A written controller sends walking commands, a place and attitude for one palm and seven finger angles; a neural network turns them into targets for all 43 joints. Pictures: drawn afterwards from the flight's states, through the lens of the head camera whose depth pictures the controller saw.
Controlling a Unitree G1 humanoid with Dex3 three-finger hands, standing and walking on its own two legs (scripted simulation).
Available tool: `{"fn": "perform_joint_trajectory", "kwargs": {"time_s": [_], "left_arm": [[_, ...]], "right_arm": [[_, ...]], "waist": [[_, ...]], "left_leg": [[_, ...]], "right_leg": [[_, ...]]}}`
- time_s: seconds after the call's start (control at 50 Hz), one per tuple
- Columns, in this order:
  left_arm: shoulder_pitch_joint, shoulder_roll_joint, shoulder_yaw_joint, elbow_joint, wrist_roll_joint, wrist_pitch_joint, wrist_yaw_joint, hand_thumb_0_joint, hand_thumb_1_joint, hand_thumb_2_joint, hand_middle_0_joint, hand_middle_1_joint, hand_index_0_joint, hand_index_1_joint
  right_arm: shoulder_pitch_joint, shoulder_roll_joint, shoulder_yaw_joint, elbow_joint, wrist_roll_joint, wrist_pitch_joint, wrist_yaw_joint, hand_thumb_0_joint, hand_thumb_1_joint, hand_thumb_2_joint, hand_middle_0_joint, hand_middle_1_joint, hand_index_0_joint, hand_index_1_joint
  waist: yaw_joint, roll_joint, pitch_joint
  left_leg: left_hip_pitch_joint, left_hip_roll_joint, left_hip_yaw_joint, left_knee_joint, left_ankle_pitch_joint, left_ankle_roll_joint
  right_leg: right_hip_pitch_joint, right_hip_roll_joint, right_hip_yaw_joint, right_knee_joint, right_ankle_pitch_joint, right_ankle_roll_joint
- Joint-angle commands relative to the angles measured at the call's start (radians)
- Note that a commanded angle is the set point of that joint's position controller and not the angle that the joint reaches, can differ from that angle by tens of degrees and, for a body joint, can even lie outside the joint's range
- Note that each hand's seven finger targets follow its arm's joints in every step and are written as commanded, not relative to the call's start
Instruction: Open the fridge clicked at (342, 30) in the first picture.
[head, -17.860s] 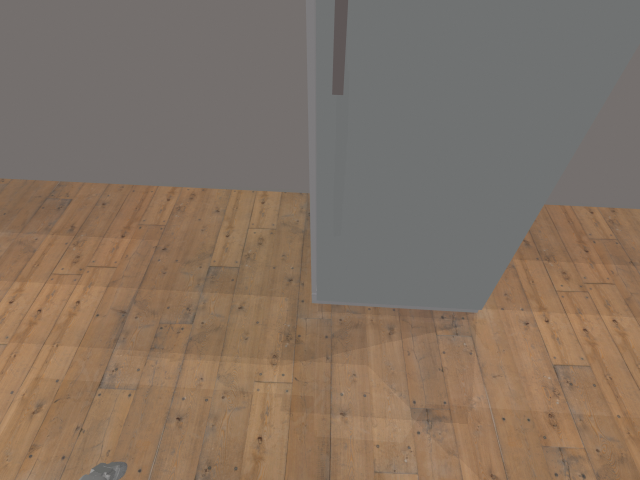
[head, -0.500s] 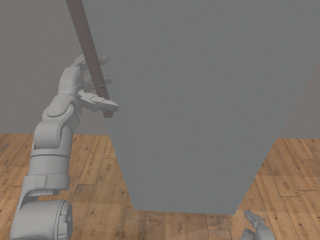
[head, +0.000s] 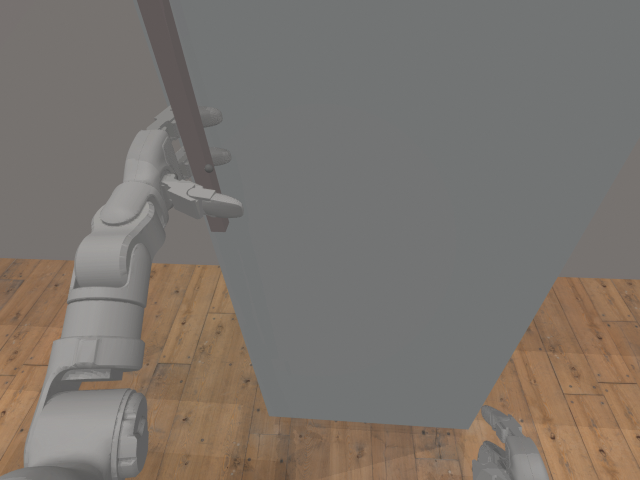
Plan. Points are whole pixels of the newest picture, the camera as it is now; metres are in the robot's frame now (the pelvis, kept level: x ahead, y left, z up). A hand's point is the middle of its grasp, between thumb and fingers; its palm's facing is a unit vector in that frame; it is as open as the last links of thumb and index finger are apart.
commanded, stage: slide the fingers in behind the handle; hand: left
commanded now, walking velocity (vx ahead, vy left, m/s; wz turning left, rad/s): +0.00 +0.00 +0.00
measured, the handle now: (195, 116) +0.44 +0.17 +0.27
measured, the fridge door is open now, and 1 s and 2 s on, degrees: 0 0 6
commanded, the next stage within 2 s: grip the handle and tug to test in 0.18 s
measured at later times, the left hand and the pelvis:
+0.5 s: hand (211, 166) +0.39 +0.15 +0.24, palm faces +0.01 -1.00 -0.02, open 12.9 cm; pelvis +0.00 +0.01 +0.00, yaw +0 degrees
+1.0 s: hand (205, 170) +0.39 +0.15 +0.23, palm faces +0.01 -1.00 -0.03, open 6.0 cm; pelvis +0.00 +0.01 +0.00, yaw +0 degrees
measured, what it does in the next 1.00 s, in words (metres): stands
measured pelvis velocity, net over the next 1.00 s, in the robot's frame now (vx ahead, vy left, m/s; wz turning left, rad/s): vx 0.00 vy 0.01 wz -0.01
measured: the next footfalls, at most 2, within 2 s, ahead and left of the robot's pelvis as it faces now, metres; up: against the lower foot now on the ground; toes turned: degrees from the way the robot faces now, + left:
none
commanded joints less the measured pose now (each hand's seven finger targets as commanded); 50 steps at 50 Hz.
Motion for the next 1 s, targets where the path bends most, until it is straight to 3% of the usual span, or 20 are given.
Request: {"fn": "perform_joint_trajectory", "kwargs": {"time_s": [0.0,0.04,0.06,0.12,0.14,0.22,0.26,0.34,0.42,0.48,0.52,0.54,0.62,0.7,0.72,0.8,0.86,0.9,0.94,0.98], "left_arm": [[-0.44,0.179,0.068,-0.259,-0.015,-0.093,-0.01,0.0,-0.5,0.3,-0.3,-1.2,-0.3,-1.2],[-0.428,0.192,0.071,-0.248,-0.014,-0.088,-0.011,0.0,-0.5,0.3,-0.3,-1.2,-0.3,-1.2],[-0.457,0.148,0.033,-0.255,-0.017,-0.084,-0.013,0.0,-0.5,0.3,-0.3,-1.2,-0.3,-1.2],[-0.438,0.229,0.101,-0.238,-0.01,-0.076,0.004,0.0,-0.5,0.3,-0.3,-1.2,-0.3,-1.2],[-0.473,0.2,0.076,-0.296,-0.007,-0.08,0.005,0.0,-0.5,0.3,-0.3,-1.2,-0.3,-1.2],[-0.428,0.173,0.059,-0.257,-0.012,-0.073,0.008,0.0,-0.5,0.3,-0.3,-1.2,-0.3,-1.2],[-0.466,0.155,0.043,-0.27,-0.011,-0.067,0.009,0.0,-0.5,0.3,-0.3,-1.2,-0.3,-1.2],[-0.486,0.119,0.009,-0.308,-0.004,-0.065,0.019,0.0,-0.313,0.38,-0.32,-1.227,-0.32,-1.227],[-0.445,0.177,0.065,-0.21,-0.008,-0.044,0.031,0.0,-0.127,0.46,-0.34,-1.253,-0.34,-1.253],[-0.478,0.133,0.022,-0.266,0.002,-0.056,0.028,0.0,0.013,0.52,-0.355,-1.273,-0.355,-1.273],[-0.464,0.164,0.048,-0.264,-0.002,-0.066,0.028,0.0,0.107,0.56,-0.365,-1.287,-0.365,-1.287],[-0.475,0.157,0.046,-0.296,-0.005,-0.07,0.026,0.0,0.153,0.58,-0.37,-1.293,-0.37,-1.293],[-0.421,0.19,0.075,-0.256,-0.005,-0.064,0.025,0.0,0.34,0.66,-0.39,-1.32,-0.39,-1.32],[-0.435,0.161,0.052,-0.275,-0.009,-0.062,0.017,0.0,0.527,0.74,-0.41,-1.347,-0.41,-1.347],[-0.413,0.196,0.082,-0.262,-0.01,-0.063,0.017,0.0,0.573,0.76,-0.415,-1.353,-0.415,-1.353],[-0.459,0.208,0.08,-0.284,-0.01,-0.064,0.007,0.0,0.76,0.84,-0.435,-1.38,-0.435,-1.38],[-0.434,0.172,0.052,-0.312,-0.014,-0.072,0.001,0.0,0.9,0.9,-0.45,-1.4,-0.45,-1.4],[-0.462,0.16,0.04,-0.313,-0.017,-0.073,-0.001,0.0,0.9,0.9,-0.45,-1.4,-0.45,-1.4],[-0.452,0.151,0.037,-0.342,-0.019,-0.077,0.001,0.0,0.9,0.9,-0.45,-1.4,-0.45,-1.4],[-0.437,0.161,0.053,-0.311,-0.02,-0.069,0.006,0.0,0.9,0.9,-0.45,-1.4,-0.45,-1.4]], "right_arm": [[-0.138,-0.101,-0.037,-0.167,-0.007,-0.054,-0.006,0.0,-0.9,-0.9,0.2,0.3,0.2,0.3],[-0.135,-0.107,-0.038,-0.163,-0.005,-0.049,-0.007,0.0,-0.9,-0.9,0.2,0.3,0.2,0.3],[-0.138,-0.104,-0.038,-0.164,-0.004,-0.052,-0.007,0.0,-0.9,-0.9,0.2,0.3,0.2,0.3],[-0.127,-0.115,-0.043,-0.151,-0.007,-0.049,-0.01,0.0,-0.9,-0.9,0.2,0.3,0.2,0.3],[-0.136,-0.108,-0.04,-0.164,-0.009,-0.052,-0.009,0.0,-0.9,-0.9,0.2,0.3,0.2,0.3],[-0.128,-0.108,-0.041,-0.153,-0.007,-0.05,-0.009,0.0,-0.9,-0.9,0.2,0.3,0.2,0.3],[-0.131,-0.104,-0.041,-0.155,-0.006,-0.052,-0.01,0.0,-0.9,-0.9,0.2,0.3,0.2,0.3],[-0.131,-0.102,-0.04,-0.157,-0.009,-0.055,-0.007,0.0,-0.9,-0.9,0.2,0.3,0.2,0.3],[-0.119,-0.113,-0.042,-0.137,-0.01,-0.043,-0.011,0.0,-0.9,-0.9,0.2,0.3,0.2,0.3],[-0.13,-0.1,-0.039,-0.154,-0.008,-0.047,-0.007,0.0,-0.9,-0.9,0.2,0.3,0.2,0.3],[-0.125,-0.108,-0.042,-0.15,-0.011,-0.044,-0.007,0.0,-0.9,-0.9,0.2,0.3,0.2,0.3],[-0.131,-0.104,-0.039,-0.16,-0.011,-0.045,-0.007,0.0,-0.9,-0.9,0.2,0.3,0.2,0.3],[-0.129,-0.109,-0.039,-0.156,-0.01,-0.038,-0.005,0.0,-0.9,-0.9,0.2,0.3,0.2,0.3],[-0.135,-0.104,-0.037,-0.163,-0.007,-0.041,-0.007,0.0,-0.9,-0.9,0.2,0.3,0.2,0.3],[-0.131,-0.111,-0.042,-0.157,-0.009,-0.039,-0.008,0.0,-0.9,-0.9,0.2,0.3,0.2,0.3],[-0.133,-0.108,-0.038,-0.16,-0.006,-0.044,-0.011,0.0,-0.9,-0.9,0.2,0.3,0.2,0.3],[-0.141,-0.103,-0.038,-0.166,-0.005,-0.048,-0.009,0.0,-0.9,-0.9,0.2,0.3,0.2,0.3],[-0.135,-0.105,-0.039,-0.162,-0.006,-0.051,-0.01,0.0,-0.9,-0.9,0.2,0.3,0.2,0.3],[-0.139,-0.103,-0.039,-0.167,-0.007,-0.054,-0.009,0.0,-0.9,-0.9,0.2,0.3,0.2,0.3],[-0.135,-0.105,-0.038,-0.16,-0.008,-0.052,-0.009,0.0,-0.9,-0.9,0.2,0.3,0.2,0.3]], "waist": [[0.013,-0.054,-0.292],[0.009,-0.083,-0.264],[-0.002,-0.08,-0.248],[0.012,-0.081,-0.247],[0.009,-0.045,-0.274],[0.004,-0.085,-0.24],[-0.002,-0.065,-0.249],[-0.005,-0.035,-0.269],[0.001,-0.111,-0.222],[-0.004,-0.045,-0.255],[0.001,-0.075,-0.263],[0.005,-0.058,-0.288],[0.011,-0.066,-0.249],[0.0,-0.084,-0.241],[0.006,-0.095,-0.239],[0.001,-0.057,-0.252],[0.001,-0.027,-0.263],[-0.007,-0.054,-0.271],[0.0,-0.037,-0.28],[0.001,-0.074,-0.266]], "left_leg": [[0.229,-0.012,-0.067,0.005,0.291,0.051],[0.215,-0.007,-0.069,0.0,0.283,0.051],[0.216,-0.008,-0.067,0.0,0.264,0.052],[0.207,-0.004,-0.072,-0.002,0.256,0.051],[0.221,-0.008,-0.07,-0.004,0.275,0.053],[0.22,0.002,-0.075,-0.002,0.266,0.049],[0.228,-0.001,-0.073,-0.003,0.263,0.05],[0.252,0.001,-0.082,-0.001,0.286,0.046],[0.203,0.003,-0.079,-0.01,0.226,0.048],[0.235,-0.001,-0.074,-0.003,0.261,0.047],[0.232,0.003,-0.078,-0.004,0.278,0.047],[0.238,-0.001,-0.078,-0.005,0.29,0.047],[0.214,0.001,-0.072,-0.008,0.266,0.046],[0.216,-0.001,-0.072,-0.005,0.263,0.048],[0.213,0.001,-0.07,-0.004,0.262,0.05],[0.219,-0.004,-0.071,-0.006,0.257,0.049],[0.238,-0.002,-0.075,-0.003,0.268,0.047],[0.242,-0.003,-0.078,-0.002,0.269,0.047],[0.251,-0.003,-0.08,0.0,0.284,0.049],[0.237,-0.002,-0.08,-0.002,0.282,0.046]], "right_leg": [[-0.036,-0.025,0.063,-0.037,0.466,0.021],[-0.046,-0.023,0.059,-0.045,0.453,0.023],[-0.066,-0.022,0.059,-0.048,0.431,0.025],[-0.06,-0.022,0.062,-0.055,0.407,0.022],[-0.051,-0.025,0.062,-0.047,0.422,0.019],[-0.072,-0.017,0.055,-0.052,0.4,0.02],[-0.081,-0.017,0.056,-0.05,0.395,0.02],[-0.086,-0.016,0.051,-0.043,0.39,0.013],[-0.089,-0.015,0.055,-0.063,0.347,0.021],[-0.087,-0.018,0.056,-0.05,0.379,0.016],[-0.066,-0.017,0.056,-0.05,0.396,0.016],[-0.055,-0.019,0.056,-0.044,0.409,0.015],[-0.057,-0.02,0.058,-0.053,0.398,0.018],[-0.07,-0.017,0.056,-0.052,0.4,0.02],[-0.062,-0.018,0.058,-0.059,0.405,0.021],[-0.064,-0.019,0.061,-0.056,0.396,0.019],[-0.068,-0.017,0.059,-0.052,0.394,0.015],[-0.07,-0.015,0.054,-0.049,0.397,0.016],[-0.067,-0.017,0.056,-0.05,0.407,0.015],[-0.063,-0.015,0.051,-0.046,0.409,0.016]]}}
